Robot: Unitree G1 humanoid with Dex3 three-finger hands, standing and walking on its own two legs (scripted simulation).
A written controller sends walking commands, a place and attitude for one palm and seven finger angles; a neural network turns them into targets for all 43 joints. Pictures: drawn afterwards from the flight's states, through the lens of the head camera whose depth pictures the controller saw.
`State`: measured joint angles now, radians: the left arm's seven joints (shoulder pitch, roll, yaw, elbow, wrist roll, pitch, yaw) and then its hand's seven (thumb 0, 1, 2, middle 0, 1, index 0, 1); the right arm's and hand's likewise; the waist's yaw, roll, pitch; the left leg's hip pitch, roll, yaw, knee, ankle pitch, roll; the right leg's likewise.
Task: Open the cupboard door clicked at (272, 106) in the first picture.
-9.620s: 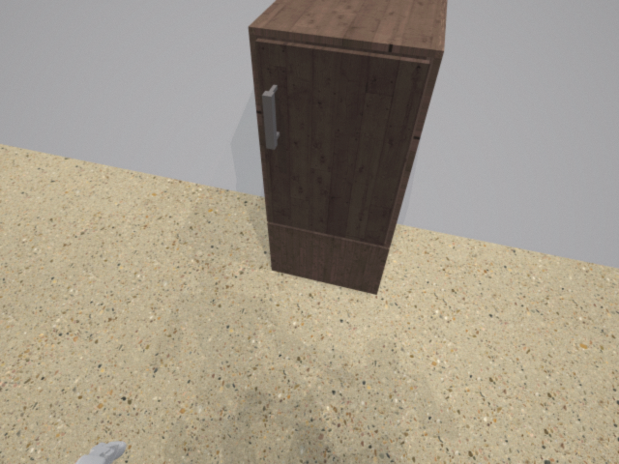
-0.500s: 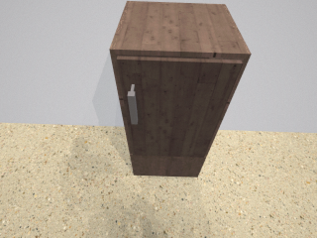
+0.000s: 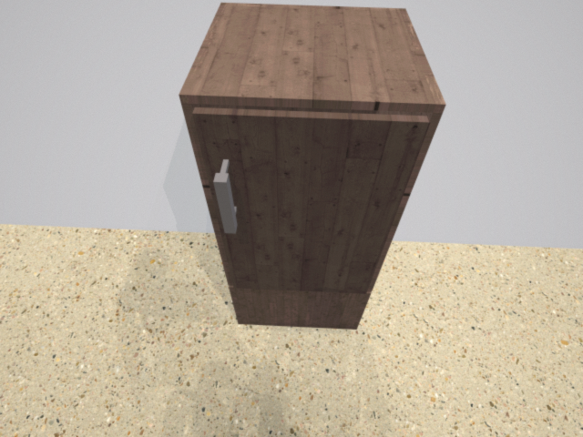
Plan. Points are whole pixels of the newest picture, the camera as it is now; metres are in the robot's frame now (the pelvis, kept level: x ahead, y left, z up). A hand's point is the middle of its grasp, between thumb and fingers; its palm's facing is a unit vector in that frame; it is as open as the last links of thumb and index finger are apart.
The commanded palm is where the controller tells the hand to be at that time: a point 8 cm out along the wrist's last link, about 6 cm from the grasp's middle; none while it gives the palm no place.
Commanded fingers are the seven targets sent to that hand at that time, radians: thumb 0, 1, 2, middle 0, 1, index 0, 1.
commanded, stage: look again from close up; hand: left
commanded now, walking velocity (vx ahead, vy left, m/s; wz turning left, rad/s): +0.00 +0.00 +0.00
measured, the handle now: (228, 197) +0.53 +0.16 -0.03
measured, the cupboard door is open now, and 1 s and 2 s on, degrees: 0 0 0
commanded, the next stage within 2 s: raise the hand with hooked fingers in 0.12 s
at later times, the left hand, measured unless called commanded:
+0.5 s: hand (192, 360) +0.21 +0.15 +0.00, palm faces +0.13 -0.99 -0.06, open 7.9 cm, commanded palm +0.12 +0.21 -0.06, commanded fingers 0.00 0.55 0.75 -0.23 -0.53 -0.23 -0.53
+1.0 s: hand (174, 392) +0.18 +0.18 -0.05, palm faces -0.05 -1.00 -0.02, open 10.8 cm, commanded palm +0.14 +0.24 -0.04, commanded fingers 0.00 -0.03 0.50 -0.27 -0.90 -0.27 -0.90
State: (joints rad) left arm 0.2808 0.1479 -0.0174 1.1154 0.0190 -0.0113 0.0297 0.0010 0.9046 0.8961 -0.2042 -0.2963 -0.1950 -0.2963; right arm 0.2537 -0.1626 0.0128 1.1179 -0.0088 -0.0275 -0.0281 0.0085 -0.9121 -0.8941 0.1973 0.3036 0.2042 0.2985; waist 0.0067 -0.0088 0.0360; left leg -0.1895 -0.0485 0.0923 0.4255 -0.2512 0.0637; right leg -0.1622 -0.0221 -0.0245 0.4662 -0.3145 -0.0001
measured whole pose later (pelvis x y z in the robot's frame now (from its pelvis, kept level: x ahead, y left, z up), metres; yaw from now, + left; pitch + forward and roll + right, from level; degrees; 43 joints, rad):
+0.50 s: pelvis -0.02 -0.05 -0.03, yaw +1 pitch +9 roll +2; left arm 0.26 0.19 0.17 0.24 -0.22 -0.43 -0.16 0.00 0.77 0.83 -0.21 -0.39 -0.20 -0.39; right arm 0.17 -0.24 -0.04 0.71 0.01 -0.22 -0.03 0.01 -0.90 -0.89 0.20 0.30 0.21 0.30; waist -0.02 -0.01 -0.12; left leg -0.56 -0.01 0.05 0.76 -0.34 0.00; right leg -0.53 0.01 -0.07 0.82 -0.45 -0.06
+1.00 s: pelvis -0.07 -0.04 -0.08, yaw +1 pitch +13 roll -1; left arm 0.19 0.31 0.27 0.22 -0.35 -0.29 -0.41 0.00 0.18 0.59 -0.26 -0.75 -0.25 -0.75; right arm 0.25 -0.18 0.04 0.59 0.04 -0.19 -0.07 0.02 -0.90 -0.89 0.20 0.30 0.21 0.30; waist -0.03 0.03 -0.10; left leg -0.90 0.04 0.00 1.11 -0.44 0.00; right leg -0.83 0.04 -0.11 1.09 -0.50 -0.07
